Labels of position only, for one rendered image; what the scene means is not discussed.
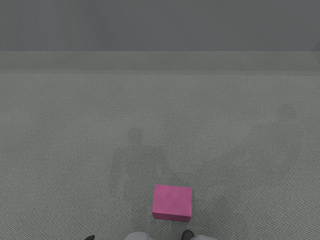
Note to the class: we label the carton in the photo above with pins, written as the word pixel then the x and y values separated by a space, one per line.
pixel 172 203

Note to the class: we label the robot right foot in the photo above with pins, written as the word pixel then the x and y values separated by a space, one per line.
pixel 187 235

